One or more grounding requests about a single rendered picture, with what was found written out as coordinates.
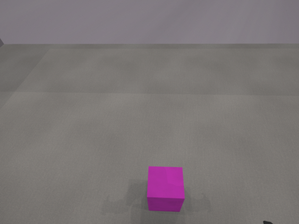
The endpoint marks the carton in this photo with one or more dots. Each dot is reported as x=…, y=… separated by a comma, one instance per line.
x=165, y=188

